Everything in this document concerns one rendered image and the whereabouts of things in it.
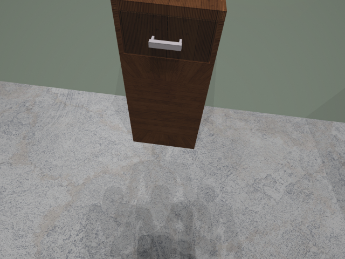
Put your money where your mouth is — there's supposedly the handle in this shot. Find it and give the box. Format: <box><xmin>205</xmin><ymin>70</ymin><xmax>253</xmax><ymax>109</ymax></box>
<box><xmin>148</xmin><ymin>36</ymin><xmax>182</xmax><ymax>51</ymax></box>

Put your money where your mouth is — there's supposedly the drawer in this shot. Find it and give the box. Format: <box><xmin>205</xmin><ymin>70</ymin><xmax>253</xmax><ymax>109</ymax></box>
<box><xmin>119</xmin><ymin>10</ymin><xmax>218</xmax><ymax>63</ymax></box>

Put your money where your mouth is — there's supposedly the cabinet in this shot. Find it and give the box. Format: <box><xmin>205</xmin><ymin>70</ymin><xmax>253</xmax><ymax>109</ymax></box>
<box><xmin>111</xmin><ymin>0</ymin><xmax>227</xmax><ymax>149</ymax></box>

